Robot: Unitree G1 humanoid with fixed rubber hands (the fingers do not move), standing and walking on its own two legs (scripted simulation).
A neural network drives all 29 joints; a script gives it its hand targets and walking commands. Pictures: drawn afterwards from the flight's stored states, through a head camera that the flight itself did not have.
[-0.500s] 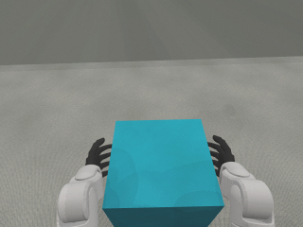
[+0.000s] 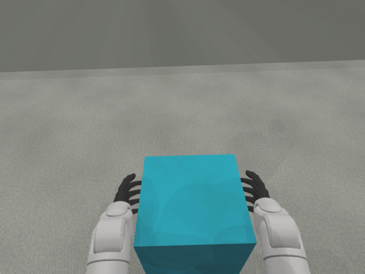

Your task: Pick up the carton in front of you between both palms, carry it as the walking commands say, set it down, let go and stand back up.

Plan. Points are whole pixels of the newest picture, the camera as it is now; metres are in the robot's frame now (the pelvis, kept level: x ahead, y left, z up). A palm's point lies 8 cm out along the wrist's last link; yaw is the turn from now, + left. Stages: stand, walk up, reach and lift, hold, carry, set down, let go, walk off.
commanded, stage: carry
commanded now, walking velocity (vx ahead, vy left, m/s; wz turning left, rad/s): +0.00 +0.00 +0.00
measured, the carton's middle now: (191, 220) +0.28 +0.00 -0.04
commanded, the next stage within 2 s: hold in 0.44 s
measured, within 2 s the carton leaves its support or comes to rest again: neither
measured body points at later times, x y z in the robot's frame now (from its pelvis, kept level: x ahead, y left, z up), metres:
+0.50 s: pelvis -0.02 +0.00 +0.01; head -0.03 +0.00 +0.45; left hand +0.28 +0.15 +0.03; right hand +0.28 -0.15 +0.03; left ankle -0.04 +0.10 -0.74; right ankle +0.00 -0.12 -0.74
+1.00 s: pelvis -0.07 -0.02 +0.00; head -0.12 -0.03 +0.45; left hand +0.22 +0.15 +0.05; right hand +0.24 -0.15 +0.05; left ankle -0.05 +0.10 -0.74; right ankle +0.00 -0.13 -0.74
